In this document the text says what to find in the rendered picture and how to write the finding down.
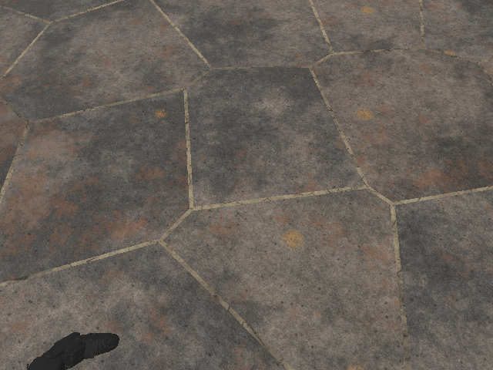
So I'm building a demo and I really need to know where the robot left hand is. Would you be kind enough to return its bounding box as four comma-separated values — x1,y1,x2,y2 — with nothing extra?
26,332,119,370

